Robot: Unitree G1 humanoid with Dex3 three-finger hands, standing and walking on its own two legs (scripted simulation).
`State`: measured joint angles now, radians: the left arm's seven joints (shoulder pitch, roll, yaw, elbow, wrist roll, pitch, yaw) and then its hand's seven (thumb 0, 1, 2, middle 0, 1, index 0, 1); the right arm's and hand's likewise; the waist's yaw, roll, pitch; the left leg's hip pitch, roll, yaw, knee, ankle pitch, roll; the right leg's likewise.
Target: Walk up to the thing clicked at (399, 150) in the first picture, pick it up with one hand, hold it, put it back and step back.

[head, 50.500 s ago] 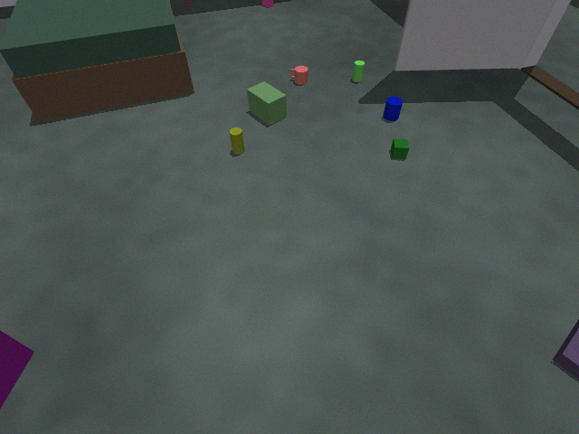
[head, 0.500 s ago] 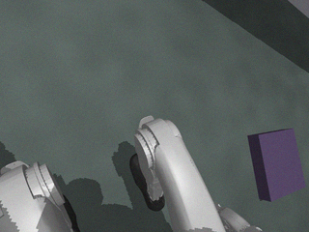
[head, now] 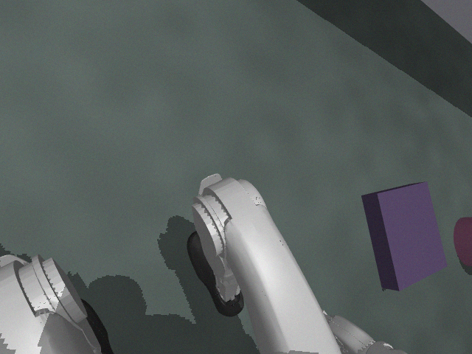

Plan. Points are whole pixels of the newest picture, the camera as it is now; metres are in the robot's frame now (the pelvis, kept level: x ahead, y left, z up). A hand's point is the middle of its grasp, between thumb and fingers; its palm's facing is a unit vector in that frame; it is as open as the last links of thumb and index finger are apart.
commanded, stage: open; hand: left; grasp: from above
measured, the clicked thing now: out of the picture +0.44 +0.34 -0.26
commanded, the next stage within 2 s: withdraw in 0.84 s
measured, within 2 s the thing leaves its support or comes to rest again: neither
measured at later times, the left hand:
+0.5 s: hand out of the picture +0.44 +0.34 -0.23, palm faces -0.31 -0.30 -0.90, open 12.9 cm
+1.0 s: hand out of the picture +0.44 +0.33 -0.23, palm faces -0.32 -0.30 -0.90, open 14.2 cm
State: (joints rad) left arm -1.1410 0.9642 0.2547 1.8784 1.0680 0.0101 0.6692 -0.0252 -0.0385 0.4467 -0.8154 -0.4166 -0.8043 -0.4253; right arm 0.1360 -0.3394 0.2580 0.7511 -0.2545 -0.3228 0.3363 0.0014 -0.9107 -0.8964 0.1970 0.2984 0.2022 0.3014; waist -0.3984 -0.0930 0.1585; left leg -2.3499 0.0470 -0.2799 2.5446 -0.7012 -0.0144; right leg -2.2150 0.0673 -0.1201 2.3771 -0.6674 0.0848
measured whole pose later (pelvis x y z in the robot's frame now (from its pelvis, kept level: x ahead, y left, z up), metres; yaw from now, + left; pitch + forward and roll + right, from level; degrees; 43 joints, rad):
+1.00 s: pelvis +0.00 +0.00 +0.01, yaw -1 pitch +27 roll -15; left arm -1.14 0.98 0.22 1.83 1.05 0.02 0.67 0.00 -0.57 1.09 -0.13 -0.95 -0.08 -0.99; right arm 0.15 -0.36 0.27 0.71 -0.25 -0.32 0.34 0.00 -0.90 -0.89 0.20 0.30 0.20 0.30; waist -0.41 -0.12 0.18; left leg -2.33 0.05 -0.29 2.51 -0.70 -0.01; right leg -2.19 0.07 -0.13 2.33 -0.66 0.08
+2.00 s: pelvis -0.01 -0.01 +0.03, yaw +6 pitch +32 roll -9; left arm -0.95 0.77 0.08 1.36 1.23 -0.19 0.31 0.00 -0.39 0.97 -0.19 -0.93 -0.18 -0.93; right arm 0.21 -0.29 0.10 0.70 -0.13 -0.01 0.12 0.00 -0.89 -0.89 0.20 0.30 0.20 0.30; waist -0.26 0.00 -0.02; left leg -2.33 0.02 -0.18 2.38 -0.63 -0.02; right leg -2.22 0.01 -0.06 2.30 -0.65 0.06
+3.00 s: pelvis +0.06 +0.00 +0.35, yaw +14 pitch +20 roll -4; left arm 0.26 0.25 0.06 0.06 -0.03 0.40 0.08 0.01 0.90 0.90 -0.21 -0.30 -0.20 -0.30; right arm 0.21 -0.19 0.05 0.55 0.04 -0.13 -0.13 0.01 -0.90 -0.89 0.20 0.30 0.21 0.30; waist -0.07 0.04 -0.19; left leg -1.10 0.05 -0.07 1.31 -0.55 -0.02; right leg -1.02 -0.03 -0.06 1.25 -0.56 0.03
